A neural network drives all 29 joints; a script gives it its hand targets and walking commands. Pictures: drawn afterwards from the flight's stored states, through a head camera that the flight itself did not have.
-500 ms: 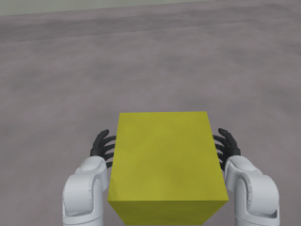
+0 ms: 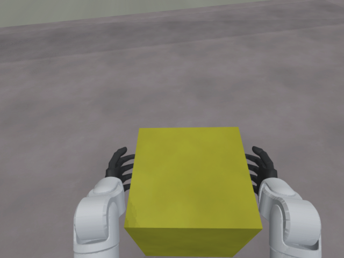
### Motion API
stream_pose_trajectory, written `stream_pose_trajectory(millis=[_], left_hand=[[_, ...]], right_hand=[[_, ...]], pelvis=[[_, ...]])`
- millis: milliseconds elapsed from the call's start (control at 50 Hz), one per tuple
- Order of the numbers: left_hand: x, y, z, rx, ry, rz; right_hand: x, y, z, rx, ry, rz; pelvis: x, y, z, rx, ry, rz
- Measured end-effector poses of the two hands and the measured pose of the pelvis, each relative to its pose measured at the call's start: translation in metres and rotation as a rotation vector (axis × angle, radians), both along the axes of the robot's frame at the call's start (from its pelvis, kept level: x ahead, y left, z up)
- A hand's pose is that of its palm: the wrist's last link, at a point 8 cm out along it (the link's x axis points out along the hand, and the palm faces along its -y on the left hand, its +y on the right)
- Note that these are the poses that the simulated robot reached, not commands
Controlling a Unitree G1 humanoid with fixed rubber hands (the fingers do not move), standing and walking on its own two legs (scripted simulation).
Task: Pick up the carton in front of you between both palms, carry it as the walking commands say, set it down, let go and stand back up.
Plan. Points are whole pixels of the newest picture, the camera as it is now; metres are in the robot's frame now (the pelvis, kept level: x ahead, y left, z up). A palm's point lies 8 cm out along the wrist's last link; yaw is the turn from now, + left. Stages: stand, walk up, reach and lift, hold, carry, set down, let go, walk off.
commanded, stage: carry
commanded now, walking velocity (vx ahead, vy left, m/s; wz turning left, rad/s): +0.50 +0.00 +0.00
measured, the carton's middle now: (188, 196) +0.28 +0.00 +0.02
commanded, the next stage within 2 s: none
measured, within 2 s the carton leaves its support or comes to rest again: neither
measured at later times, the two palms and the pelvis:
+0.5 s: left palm (134, 88) +0.60 +0.16 +0.09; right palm (231, 85) +0.60 -0.14 +0.10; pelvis +0.34 +0.01 +0.00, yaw -1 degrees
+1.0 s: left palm (148, 42) +0.94 +0.15 +0.10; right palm (219, 40) +0.94 -0.15 +0.10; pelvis +0.67 +0.00 +0.00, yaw +0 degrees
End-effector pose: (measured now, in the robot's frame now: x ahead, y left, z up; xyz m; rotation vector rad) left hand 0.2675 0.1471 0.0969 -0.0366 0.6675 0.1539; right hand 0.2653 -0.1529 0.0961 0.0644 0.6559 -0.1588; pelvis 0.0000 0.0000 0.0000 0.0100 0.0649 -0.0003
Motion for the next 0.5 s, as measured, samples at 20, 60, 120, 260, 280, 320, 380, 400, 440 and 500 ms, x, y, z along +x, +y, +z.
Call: stream_pose_trajectory(millis=[20,60,120,260,280,320,380,400,440,500], left_hand=[[0.017,0.004,-0.005,-0.006,-0.003,-0.004],[0.052,0.012,-0.016,-0.024,0.000,-0.011],[0.091,0.019,-0.029,-0.037,0.072,-0.016],[0.172,0.024,-0.021,-0.029,0.118,-0.045],[0.184,0.025,-0.018,-0.029,0.106,-0.045],[0.208,0.025,-0.011,-0.030,0.079,-0.039],[0.247,0.024,-0.001,-0.030,0.036,-0.023],[0.261,0.023,0.001,-0.029,0.025,-0.017],[0.289,0.019,0.002,-0.027,0.010,-0.006],[0.334,0.010,-0.004,-0.019,0.006,0.008]], right_hand=[[0.016,0.004,-0.003,-0.005,-0.003,-0.005],[0.048,0.012,-0.009,-0.022,0.001,-0.012],[0.085,0.019,-0.019,-0.029,0.072,-0.022],[0.158,0.025,-0.012,-0.031,0.119,-0.044],[0.171,0.025,-0.008,-0.032,0.107,-0.043],[0.197,0.025,-0.001,-0.033,0.080,-0.037],[0.241,0.024,0.009,-0.032,0.038,-0.022],[0.256,0.023,0.011,-0.031,0.026,-0.016],[0.287,0.019,0.011,-0.028,0.012,-0.005],[0.336,0.010,0.002,-0.021,0.007,0.009]], pelvis=[[0.017,0.005,-0.005,-0.002,-0.006,-0.007],[0.050,0.014,-0.015,0.006,-0.019,-0.020],[0.085,0.023,-0.010,0.003,-0.013,-0.037],[0.163,0.034,0.014,-0.033,0.007,-0.038],[0.175,0.034,0.016,-0.036,0.008,-0.035],[0.201,0.032,0.018,-0.040,0.010,-0.030],[0.242,0.027,0.017,-0.039,0.009,-0.024],[0.257,0.024,0.015,-0.038,0.008,-0.022],[0.287,0.018,0.011,-0.033,0.005,-0.019],[0.336,0.006,0.000,-0.025,-0.002,-0.009]])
